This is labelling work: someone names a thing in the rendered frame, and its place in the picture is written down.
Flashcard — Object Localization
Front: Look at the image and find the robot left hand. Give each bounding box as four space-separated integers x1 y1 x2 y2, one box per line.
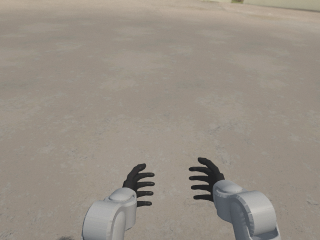
122 163 155 207

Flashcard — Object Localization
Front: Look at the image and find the robot left forearm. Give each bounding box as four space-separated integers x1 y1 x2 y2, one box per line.
80 187 137 240

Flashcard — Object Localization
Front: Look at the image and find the robot right forearm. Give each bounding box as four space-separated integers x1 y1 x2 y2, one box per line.
212 179 282 240

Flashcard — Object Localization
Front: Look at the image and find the robot right hand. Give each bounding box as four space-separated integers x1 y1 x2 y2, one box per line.
189 157 225 202

